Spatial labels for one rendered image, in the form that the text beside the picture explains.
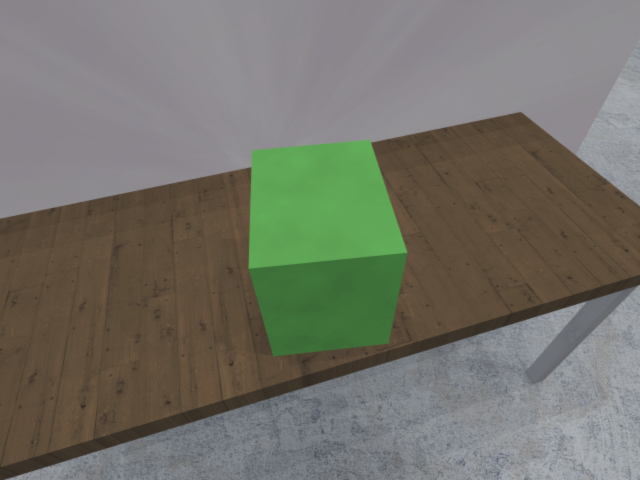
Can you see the carton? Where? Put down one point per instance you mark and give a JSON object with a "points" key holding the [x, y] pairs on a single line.
{"points": [[326, 255]]}

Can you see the table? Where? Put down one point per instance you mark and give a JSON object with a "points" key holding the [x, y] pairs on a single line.
{"points": [[128, 315]]}

